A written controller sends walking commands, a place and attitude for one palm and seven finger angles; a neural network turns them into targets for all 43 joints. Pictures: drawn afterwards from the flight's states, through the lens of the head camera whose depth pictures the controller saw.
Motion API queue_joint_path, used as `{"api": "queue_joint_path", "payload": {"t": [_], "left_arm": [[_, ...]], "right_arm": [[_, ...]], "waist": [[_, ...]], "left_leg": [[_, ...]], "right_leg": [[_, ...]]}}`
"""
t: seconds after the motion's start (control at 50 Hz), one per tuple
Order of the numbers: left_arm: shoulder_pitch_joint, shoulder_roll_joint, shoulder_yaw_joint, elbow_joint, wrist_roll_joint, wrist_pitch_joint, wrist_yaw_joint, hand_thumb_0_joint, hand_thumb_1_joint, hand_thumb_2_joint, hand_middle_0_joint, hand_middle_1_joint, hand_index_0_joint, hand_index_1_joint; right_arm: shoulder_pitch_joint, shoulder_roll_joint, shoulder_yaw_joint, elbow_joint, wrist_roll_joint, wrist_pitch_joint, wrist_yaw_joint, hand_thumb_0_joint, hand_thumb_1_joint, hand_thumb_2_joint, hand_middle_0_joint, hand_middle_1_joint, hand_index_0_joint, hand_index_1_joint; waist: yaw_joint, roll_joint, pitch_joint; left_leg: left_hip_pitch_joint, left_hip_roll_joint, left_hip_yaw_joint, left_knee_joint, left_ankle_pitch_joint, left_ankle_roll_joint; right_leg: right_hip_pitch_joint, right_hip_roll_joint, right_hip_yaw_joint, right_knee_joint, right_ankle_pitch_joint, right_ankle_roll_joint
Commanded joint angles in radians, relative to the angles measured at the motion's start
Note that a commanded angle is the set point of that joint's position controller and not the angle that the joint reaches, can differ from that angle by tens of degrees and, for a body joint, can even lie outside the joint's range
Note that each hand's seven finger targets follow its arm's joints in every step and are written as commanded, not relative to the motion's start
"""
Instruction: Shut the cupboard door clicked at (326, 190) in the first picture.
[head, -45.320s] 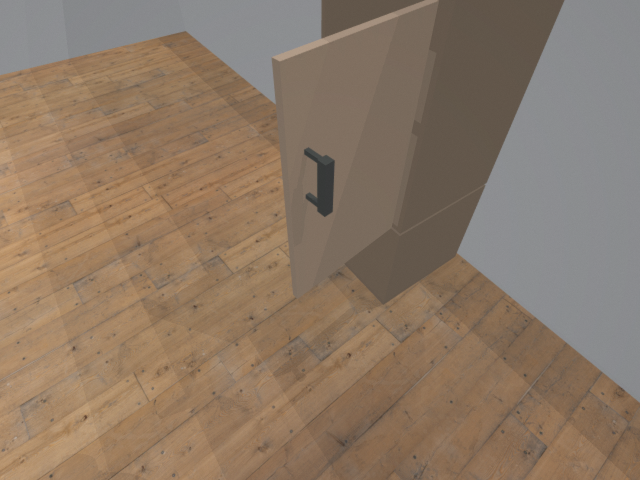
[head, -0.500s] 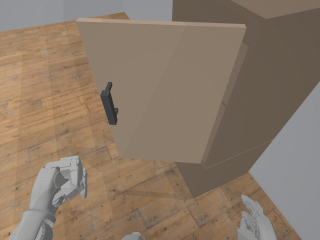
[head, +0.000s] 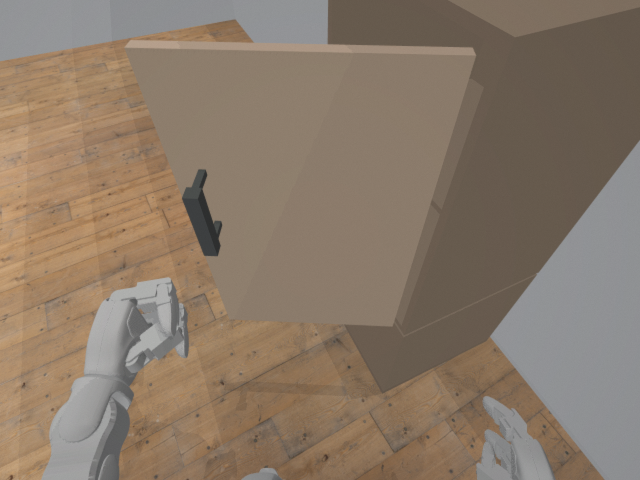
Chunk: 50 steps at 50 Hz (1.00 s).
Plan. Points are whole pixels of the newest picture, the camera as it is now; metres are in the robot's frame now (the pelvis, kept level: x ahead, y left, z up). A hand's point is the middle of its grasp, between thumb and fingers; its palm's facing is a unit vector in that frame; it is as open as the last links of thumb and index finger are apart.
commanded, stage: bring the fist close to the handle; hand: left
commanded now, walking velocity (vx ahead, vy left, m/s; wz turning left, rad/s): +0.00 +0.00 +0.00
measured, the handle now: (206, 213) +0.45 +0.19 +0.07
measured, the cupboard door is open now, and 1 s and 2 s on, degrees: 62 62 49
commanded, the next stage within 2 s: push the door shut along its arc in 0.94 s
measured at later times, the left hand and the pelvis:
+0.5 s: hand (221, 278) +0.34 +0.14 +0.07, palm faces -0.02 -1.00 -0.03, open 3.1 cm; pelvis +0.00 +0.00 +0.00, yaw -1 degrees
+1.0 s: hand (222, 272) +0.35 +0.14 +0.07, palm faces +0.01 -1.00 -0.04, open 3.1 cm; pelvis +0.00 +0.00 +0.01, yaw -1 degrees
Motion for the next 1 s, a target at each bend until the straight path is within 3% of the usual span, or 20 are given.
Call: {"api": "queue_joint_path", "payload": {"t": [0.0,0.06,0.08,0.14,0.26,0.28,0.34,0.36,0.4,0.44,0.46,0.52,0.56,0.64,0.66,0.74,0.78,0.86,0.94,0.98], "left_arm": [[-0.217,0.107,0.038,-0.206,0.001,-0.082,0.016,0.0,0.9,0.9,-1.3,-1.5,-1.3,-1.5],[-0.225,0.123,0.048,-0.159,0.012,-0.075,0.031,0.0,0.9,0.9,-1.3,-1.5,-1.3,-1.5],[-0.267,0.092,0.014,-0.154,0.015,-0.073,0.031,0.0,0.9,0.9,-1.3,-1.5,-1.3,-1.5],[-0.349,0.096,0.019,-0.117,0.023,-0.072,0.049,0.0,0.9,0.9,-1.3,-1.5,-1.3,-1.5],[-0.428,0.111,0.026,-0.071,0.052,-0.079,0.088,0.0,0.9,0.9,-1.3,-1.5,-1.3,-1.5],[-0.421,0.078,0.0,-0.06,0.051,-0.076,0.09,0.0,0.9,0.9,-1.3,-1.5,-1.3,-1.5],[-0.473,0.061,-0.015,-0.024,0.062,-0.075,0.104,0.0,0.9,0.9,-1.3,-1.5,-1.3,-1.5],[-0.467,0.079,0.002,0.003,0.068,-0.071,0.113,0.0,0.9,0.9,-1.3,-1.5,-1.3,-1.5],[-0.53,0.048,-0.03,0.011,0.075,-0.072,0.123,0.0,0.9,0.9,-1.3,-1.5,-1.3,-1.5],[-0.566,0.059,-0.017,0.039,0.077,-0.073,0.135,0.0,0.9,0.9,-1.3,-1.5,-1.3,-1.5],[-0.566,0.103,0.026,0.058,0.082,-0.075,0.145,0.0,0.9,0.9,-1.3,-1.5,-1.3,-1.5],[-0.628,0.074,-0.001,0.07,0.086,-0.092,0.151,0.0,0.9,0.9,-1.3,-1.5,-1.3,-1.5],[-0.599,0.115,0.04,0.12,0.09,-0.098,0.155,0.0,0.9,0.9,-1.3,-1.5,-1.3,-1.5],[-0.629,0.094,0.024,0.125,0.08,-0.112,0.139,0.0,0.9,0.9,-1.3,-1.5,-1.3,-1.5],[-0.61,0.106,0.031,0.129,0.082,-0.114,0.138,0.0,0.9,0.9,-1.3,-1.5,-1.3,-1.5],[-0.62,0.064,-0.006,0.119,0.074,-0.125,0.128,0.0,0.9,0.9,-1.3,-1.5,-1.3,-1.5],[-0.631,0.062,-0.014,0.123,0.074,-0.125,0.133,0.0,0.9,0.9,-1.3,-1.5,-1.3,-1.5],[-0.63,0.143,0.06,0.136,0.078,-0.135,0.139,0.0,0.9,0.9,-1.3,-1.5,-1.3,-1.5],[-0.684,0.082,0.002,0.122,0.076,-0.149,0.13,0.0,0.9,0.9,-1.3,-1.5,-1.3,-1.5],[-0.652,0.089,0.01,0.133,0.075,-0.15,0.129,0.0,0.9,0.9,-1.3,-1.5,-1.3,-1.5]], "right_arm": [[-0.068,-0.117,-0.05,-0.144,0.005,-0.048,-0.005,0.0,-0.9,-0.9,0.2,0.3,0.2,0.3],[-0.058,-0.124,-0.051,-0.133,0.002,-0.036,-0.004,0.0,-0.9,-0.9,0.2,0.3,0.2,0.3],[-0.06,-0.119,-0.05,-0.133,0.004,-0.032,-0.003,0.0,-0.9,-0.9,0.2,0.3,0.2,0.3],[-0.062,-0.122,-0.052,-0.123,0.004,-0.023,-0.003,0.0,-0.9,-0.9,0.2,0.3,0.2,0.3],[-0.047,-0.122,-0.056,-0.11,-0.002,0.0,0.005,0.0,-0.9,-0.9,0.2,0.3,0.2,0.3],[-0.047,-0.116,-0.054,-0.116,-0.002,0.004,0.01,0.0,-0.9,-0.9,0.2,0.3,0.2,0.3],[-0.043,-0.116,-0.056,-0.11,0.0,0.018,0.016,0.0,-0.9,-0.9,0.2,0.3,0.2,0.3],[-0.036,-0.122,-0.057,-0.107,-0.002,0.025,0.017,0.0,-0.9,-0.9,0.2,0.3,0.2,0.3],[-0.033,-0.118,-0.057,-0.105,-0.001,0.034,0.021,0.0,-0.9,-0.9,0.2,0.3,0.2,0.3],[-0.032,-0.12,-0.057,-0.1,-0.002,0.044,0.022,0.0,-0.9,-0.9,0.2,0.3,0.2,0.3],[-0.026,-0.126,-0.061,-0.094,-0.006,0.05,0.019,0.0,-0.9,-0.9,0.2,0.3,0.2,0.3],[-0.034,-0.115,-0.058,-0.093,-0.004,0.06,0.024,0.0,-0.9,-0.9,0.2,0.3,0.2,0.3],[-0.03,-0.123,-0.061,-0.089,-0.006,0.068,0.024,0.0,-0.9,-0.9,0.2,0.3,0.2,0.3],[-0.027,-0.119,-0.061,-0.093,-0.002,0.077,0.028,0.0,-0.9,-0.9,0.2,0.3,0.2,0.3],[-0.023,-0.125,-0.064,-0.093,-0.004,0.08,0.027,0.0,-0.9,-0.9,0.2,0.3,0.2,0.3],[-0.022,-0.12,-0.067,-0.092,0.002,0.079,0.03,0.0,-0.9,-0.9,0.2,0.3,0.2,0.3],[-0.022,-0.123,-0.067,-0.09,0.0,0.08,0.029,0.0,-0.9,-0.9,0.2,0.3,0.2,0.3],[-0.019,-0.131,-0.069,-0.081,-0.004,0.088,0.024,0.0,-0.9,-0.9,0.2,0.3,0.2,0.3],[-0.033,-0.118,-0.065,-0.082,0.0,0.084,0.024,0.0,-0.9,-0.9,0.2,0.3,0.2,0.3],[-0.029,-0.121,-0.067,-0.082,0.0,0.084,0.024,0.0,-0.9,-0.9,0.2,0.3,0.2,0.3]], "waist": [[-0.008,0.009,-0.208],[-0.012,-0.017,-0.197],[-0.022,-0.017,-0.194],[-0.025,-0.016,-0.191],[-0.013,-0.001,-0.267],[-0.013,-0.007,-0.265],[-0.021,0.002,-0.248],[-0.018,-0.035,-0.242],[-0.028,-0.037,-0.243],[-0.031,-0.042,-0.246],[-0.025,-0.069,-0.243],[-0.025,-0.012,-0.255],[-0.017,-0.047,-0.244],[-0.017,-0.005,-0.27],[-0.017,-0.041,-0.279],[-0.024,-0.014,-0.263],[-0.037,-0.045,-0.246],[-0.022,-0.062,-0.254],[-0.035,-0.007,-0.255],[-0.033,-0.023,-0.267]], "left_leg": [[0.202,-0.016,-0.03,-0.111,0.213,0.012],[0.201,-0.012,-0.035,-0.112,0.224,0.013],[0.205,-0.013,-0.032,-0.112,0.213,0.013],[0.21,-0.011,-0.036,-0.119,0.193,0.01],[0.253,-0.007,-0.033,-0.115,0.275,0.01],[0.254,-0.008,-0.032,-0.119,0.283,0.009],[0.258,-0.005,-0.032,-0.121,0.278,0.004],[0.247,-0.003,-0.034,-0.122,0.276,0.007],[0.254,-0.004,-0.032,-0.122,0.28,0.006],[0.251,-0.006,-0.028,-0.121,0.261,0.007],[0.238,-0.004,-0.026,-0.119,0.26,0.009],[0.25,-0.007,-0.02,-0.122,0.261,0.005],[0.229,-0.005,-0.019,-0.125,0.237,0.007],[0.246,-0.01,-0.014,-0.131,0.246,0.005],[0.243,-0.008,-0.016,-0.128,0.257,0.009],[0.257,-0.009,-0.013,-0.132,0.259,0.007],[0.246,-0.01,-0.013,-0.131,0.243,0.013],[0.221,-0.013,-0.008,-0.131,0.224,0.014],[0.253,-0.013,-0.009,-0.134,0.22,0.012],[0.253,-0.012,-0.008,-0.132,0.229,0.013]], "right_leg": [[0.028,0.006,0.051,-0.144,0.301,0.023],[0.023,0.01,0.046,-0.144,0.311,0.022],[0.016,0.008,0.048,-0.148,0.307,0.025],[-0.004,0.01,0.043,-0.148,0.276,0.022],[0.036,0.011,0.047,-0.131,0.359,0.016],[0.045,0.011,0.042,-0.13,0.374,0.017],[0.019,0.014,0.037,-0.13,0.364,0.016],[0.029,0.015,0.039,-0.134,0.363,0.017],[0.022,0.014,0.038,-0.132,0.376,0.018],[0.018,0.014,0.044,-0.14,0.364,0.019],[0.031,0.015,0.049,-0.142,0.369,0.021],[0.026,0.014,0.052,-0.139,0.368,0.016],[0.035,0.016,0.056,-0.15,0.345,0.018],[0.047,0.016,0.058,-0.149,0.36,0.014],[0.061,0.016,0.059,-0.151,0.373,0.017],[0.045,0.017,0.057,-0.155,0.379,0.016],[0.039,0.015,0.06,-0.164,0.374,0.022],[0.067,0.011,0.073,-0.168,0.361,0.025],[0.038,0.015,0.067,-0.166,0.346,0.02],[0.05,0.014,0.069,-0.167,0.358,0.022]]}}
